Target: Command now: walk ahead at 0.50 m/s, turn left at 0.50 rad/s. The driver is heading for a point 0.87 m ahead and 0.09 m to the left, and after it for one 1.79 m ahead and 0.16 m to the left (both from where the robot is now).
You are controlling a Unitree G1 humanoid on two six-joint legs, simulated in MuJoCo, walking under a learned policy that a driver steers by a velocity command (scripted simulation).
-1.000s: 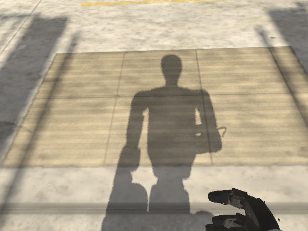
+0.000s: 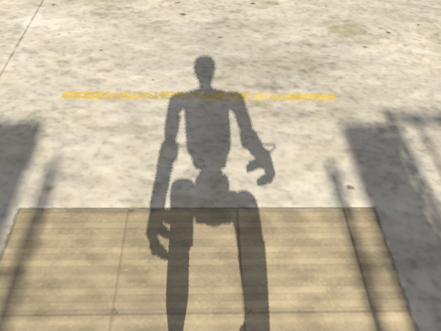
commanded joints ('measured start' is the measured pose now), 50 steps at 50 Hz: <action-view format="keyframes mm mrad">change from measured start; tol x32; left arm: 1 -9 135 32 -26 -12 -27 -13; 30 -538 136 52 -351 -112 8 20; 36 28 337 125 -244 -79 25 20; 50 -74 261 107 -317 -111 63 47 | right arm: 1 -86 1 -3 -71 2 20 -13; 10 483 -187 -80 67 1 -12 -104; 50 -8 -91 -28 -327 30 -29 -121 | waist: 1 -37 -68 126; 9 -138 119 -295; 50 -3 -72 53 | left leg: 1 112 -8 9 -220 -16 -6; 6 328 -150 87 -540 -82 38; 10 1371 98 -543 -624 138 298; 23 556 -11 -235 -834 -8 141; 34 964 39 -111 -468 724 43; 37 200 -213 -90 342 -494 -92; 38 72 -145 -142 409 -451 -83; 50 375 -99 -48 -353 20 -149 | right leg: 1 60 -284 63 -162 717 -188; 7 199 -245 -1 151 1054 -109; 10 -506 32 183 748 -149 71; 13 -651 -45 404 992 0 -15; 31 -641 -37 276 212 307 -63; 35 -12 -19 329 203 361 -182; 37 474 -338 1043 32 250 -416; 50 -247 -51 550 -48 436 -221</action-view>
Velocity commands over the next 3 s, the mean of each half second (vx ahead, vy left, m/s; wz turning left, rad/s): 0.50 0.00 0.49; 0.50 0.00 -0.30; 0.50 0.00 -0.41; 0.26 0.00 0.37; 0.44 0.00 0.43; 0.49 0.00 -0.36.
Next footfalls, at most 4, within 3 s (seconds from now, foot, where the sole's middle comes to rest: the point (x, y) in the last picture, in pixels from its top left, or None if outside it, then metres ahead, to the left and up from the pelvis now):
0.14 left None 0.24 0.15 -0.77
0.70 right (226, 319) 0.58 0.02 -0.77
1.18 left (169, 249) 0.81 0.23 -0.77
1.58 right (258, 217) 0.97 -0.08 -0.77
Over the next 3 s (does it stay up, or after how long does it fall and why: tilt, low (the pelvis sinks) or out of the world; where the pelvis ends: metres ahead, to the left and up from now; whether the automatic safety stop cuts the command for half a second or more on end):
stays up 1.40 0.18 -0.01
